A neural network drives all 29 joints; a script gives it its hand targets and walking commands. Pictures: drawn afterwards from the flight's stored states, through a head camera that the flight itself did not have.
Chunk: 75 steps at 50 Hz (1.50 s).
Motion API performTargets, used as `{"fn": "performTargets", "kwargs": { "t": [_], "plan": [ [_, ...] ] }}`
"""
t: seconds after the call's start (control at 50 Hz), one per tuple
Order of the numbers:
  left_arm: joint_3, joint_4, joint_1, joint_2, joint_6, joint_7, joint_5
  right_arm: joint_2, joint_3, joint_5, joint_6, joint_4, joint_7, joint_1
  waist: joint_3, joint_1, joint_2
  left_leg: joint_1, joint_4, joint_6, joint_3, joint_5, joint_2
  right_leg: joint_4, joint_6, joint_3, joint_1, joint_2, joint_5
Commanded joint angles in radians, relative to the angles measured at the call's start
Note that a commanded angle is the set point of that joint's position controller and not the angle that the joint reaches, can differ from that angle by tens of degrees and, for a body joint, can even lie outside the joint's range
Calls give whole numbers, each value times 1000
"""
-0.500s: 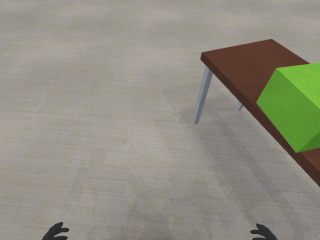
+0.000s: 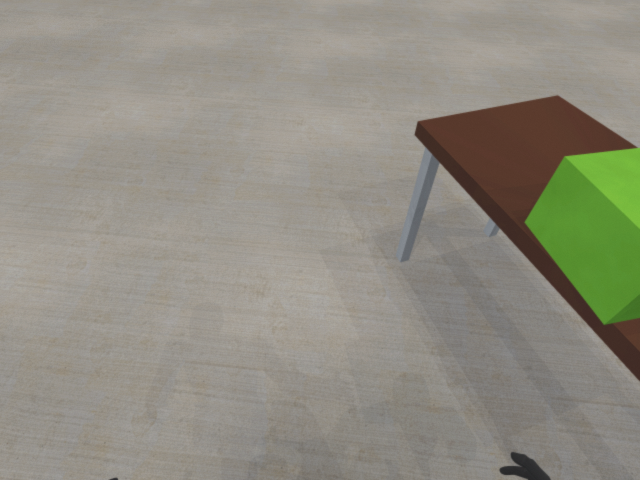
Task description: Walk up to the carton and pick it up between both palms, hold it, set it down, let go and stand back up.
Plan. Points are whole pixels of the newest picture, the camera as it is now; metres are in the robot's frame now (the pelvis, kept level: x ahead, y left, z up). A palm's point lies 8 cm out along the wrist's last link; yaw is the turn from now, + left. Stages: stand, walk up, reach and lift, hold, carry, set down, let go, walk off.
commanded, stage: stand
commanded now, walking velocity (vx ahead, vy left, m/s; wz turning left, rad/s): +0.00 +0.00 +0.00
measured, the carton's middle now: out of the picture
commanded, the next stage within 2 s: walk up in 1.40 s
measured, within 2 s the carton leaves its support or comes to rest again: neither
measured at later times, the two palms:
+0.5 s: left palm out of the picture +0.08 +0.29 -0.11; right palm out of the picture +0.09 -0.31 -0.11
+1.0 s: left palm out of the picture +0.08 +0.27 -0.11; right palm out of the picture +0.09 -0.32 -0.11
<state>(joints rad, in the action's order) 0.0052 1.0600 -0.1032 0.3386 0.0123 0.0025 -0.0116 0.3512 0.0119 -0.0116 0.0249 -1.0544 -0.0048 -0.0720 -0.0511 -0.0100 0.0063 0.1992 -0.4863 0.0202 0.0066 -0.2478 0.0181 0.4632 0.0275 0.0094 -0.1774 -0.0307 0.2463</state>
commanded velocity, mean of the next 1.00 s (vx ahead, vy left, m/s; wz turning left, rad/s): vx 0.00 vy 0.00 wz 0.00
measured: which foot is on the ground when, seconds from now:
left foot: down 0.00-1.00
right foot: down 0.00-1.00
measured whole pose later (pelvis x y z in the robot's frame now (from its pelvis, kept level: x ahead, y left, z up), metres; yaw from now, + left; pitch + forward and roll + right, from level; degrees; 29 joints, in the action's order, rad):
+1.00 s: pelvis +0.01 -0.02 +0.01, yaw +1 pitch -2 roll +0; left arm 0.00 1.12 -0.09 0.34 0.01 0.00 -0.01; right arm 0.36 0.01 -0.01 0.01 -1.11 -0.01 -0.08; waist -0.06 0.00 0.01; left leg 0.13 -0.36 -0.01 0.03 -0.19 0.00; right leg 0.34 0.00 0.03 -0.11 -0.01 0.19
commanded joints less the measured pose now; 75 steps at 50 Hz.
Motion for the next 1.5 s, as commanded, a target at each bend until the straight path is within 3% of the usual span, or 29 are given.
{"fn": "performTargets", "kwargs": {
  "t": [0.0,0.04,0.08,0.12,0.14,0.18,0.32,0.38,0.4,0.44,0.46,0.5,0.52,0.54,0.6,0.64,0.72,0.74,0.76,0.82,0.84,0.86,0.98,1.0,1.1,1.16,1.36,1.38,1.48],
  "plan": [
    [36,-36,38,196,20,-3,-4,209,-44,-3,11,36,-9,52,50,4,21,-12,175,8,132,57,-137,-110,-49,-69,10,-67,-71],
    [44,-31,68,198,21,-3,-5,221,-50,2,16,32,-10,79,63,14,-9,-42,171,10,129,91,-134,-137,-51,-89,-5,-74,-63],
    [36,-32,36,172,24,-8,3,194,-42,-4,17,29,-1,62,85,-3,21,-53,166,9,119,122,-126,-133,-53,-90,29,-81,-81],
    [30,-24,45,180,22,-6,-9,194,-44,6,15,23,-6,59,55,18,25,-61,158,3,122,140,-124,-144,-60,-91,2,-86,-70],
    [31,-30,66,188,22,-8,-5,192,-43,-1,13,24,-5,67,67,4,-23,-45,167,6,117,169,-130,-143,-53,-88,34,-90,-98],
    [42,-16,52,209,20,-11,-5,209,-45,1,15,7,-4,43,101,9,-29,-82,171,6,114,169,-129,-158,-55,-89,44,-92,-112],
    [36,-10,49,207,21,-13,-3,205,-39,6,10,-6,-7,50,107,9,-5,-82,150,5,109,260,-132,-150,-47,-77,62,-96,-177],
    [43,-8,60,227,16,-17,-11,197,-42,1,8,-2,-12,30,69,18,-21,-76,171,-3,105,210,-131,-154,-59,-79,44,-97,-135],
    [48,-10,69,218,15,-20,-9,215,-45,1,6,4,-12,64,52,11,54,-59,173,-4,94,231,-129,-161,-59,-96,37,-93,-157],
    [35,-8,62,195,21,-9,-1,181,-34,3,9,7,-3,51,88,9,-34,-79,174,-1,111,166,-133,-165,-51,-84,49,-90,-110],
    [32,-1,41,184,15,-11,-2,194,-39,-6,6,-3,-5,28,66,12,-3,-67,174,1,109,171,-130,-172,-57,-86,52,-101,-99],
    [30,4,63,183,21,-13,-10,184,-38,1,5,4,-14,46,50,13,-33,-74,186,8,121,162,-135,-180,-58,-90,38,-98,-98],
    [39,-6,55,205,18,-12,8,193,-36,4,3,-3,-15,42,44,7,14,-58,182,11,114,183,-138,-186,-58,-105,46,-98,-119],
    [44,2,67,234,22,-7,2,171,-29,4,7,1,-9,43,101,20,-31,-68,177,2,117,201,-135,-175,-50,-86,89,-92,-117],
    [38,3,54,211,16,-10,-2,237,-46,0,10,-15,-8,46,78,0,14,-67,190,0,109,196,-131,-166,-52,-85,80,-104,-141],
    [44,1,70,234,19,-16,-7,214,-46,-1,2,-4,-9,40,70,1,-55,-69,180,1,110,207,-130,-170,-50,-80,69,-93,-154],
    [39,10,65,217,22,-7,4,219,-44,3,2,-19,-7,14,59,20,-17,-69,184,-3,103,154,-130,-185,-57,-98,49,-99,-118],
    [35,-7,69,177,19,-5,0,198,-36,0,7,4,-11,63,77,-2,32,-45,179,7,108,150,-133,-183,-53,-88,77,-100,-127],
    [44,1,80,229,20,-12,-4,169,-27,-5,1,7,-7,45,65,7,-17,-76,191,-6,112,194,-137,-179,-52,-89,51,-96,-125],
    [40,8,50,206,18,-9,1,203,-37,-4,1,1,-12,57,73,-4,4,-66,176,14,111,194,-140,-188,-56,-91,79,-101,-139],
    [38,13,70,213,19,-10,-4,183,-39,7,5,4,-11,49,91,23,8,-90,178,0,114,207,-139,-188,-62,-94,72,-104,-174],
    [36,-1,69,203,17,-8,-5,222,-47,0,6,-7,-12,22,87,9,19,-84,169,-6,97,210,-130,-191,-63,-102,80,-106,-171],
    [37,5,62,210,23,-10,3,219,-47,0,3,1,-13,26,84,21,-35,-92,176,-4,102,255,-133,-171,-51,-92,83,-103,-233],
    [33,7,52,199,21,-9,5,189,-35,1,2,1,-10,31,105,1,-35,-118,172,2,106,261,-139,-184,-50,-87,94,-103,-218],
    [32,4,49,193,18,-6,-1,209,-38,5,4,4,-10,54,82,-4,21,-72,176,2,98,191,-140,-194,-52,-97,108,-107,-189],
    [42,10,80,235,21,-10,-3,196,-42,-1,-2,-6,-8,34,81,21,-3,-110,192,-6,89,194,-138,-201,-52,-92,69,-97,-165],
    [54,11,54,244,20,-7,3,210,-34,3,2,-18,-14,20,75,3,-16,-68,208,-11,102,185,-142,-188,-56,-95,89,-96,-138],
    [50,12,48,225,17,-11,1,206,-37,0,-1,-7,-12,40,56,-4,38,-69,194,-3,87,162,-141,-205,-58,-120,85,-99,-136],
    [47,3,67,217,15,-4,-6,211,-35,5,7,-12,-7,22,62,20,-38,-90,194,-8,95,153,-148,-204,-57,-104,52,-95,-118]
  ]
}}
